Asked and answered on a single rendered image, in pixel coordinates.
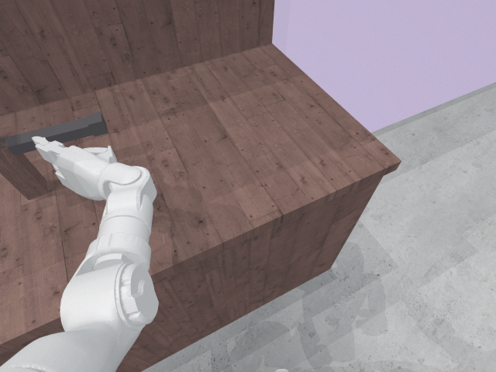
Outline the left robot forearm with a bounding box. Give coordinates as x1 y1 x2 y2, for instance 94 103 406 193
60 163 157 327

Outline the counter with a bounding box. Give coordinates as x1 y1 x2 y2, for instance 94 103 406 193
0 0 401 372

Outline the left robot upper arm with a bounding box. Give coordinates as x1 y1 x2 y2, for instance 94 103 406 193
0 262 159 372

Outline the robot left hand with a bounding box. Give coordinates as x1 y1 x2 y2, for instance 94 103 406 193
32 136 118 201

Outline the tap lever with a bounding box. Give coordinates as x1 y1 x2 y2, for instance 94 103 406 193
0 112 108 155

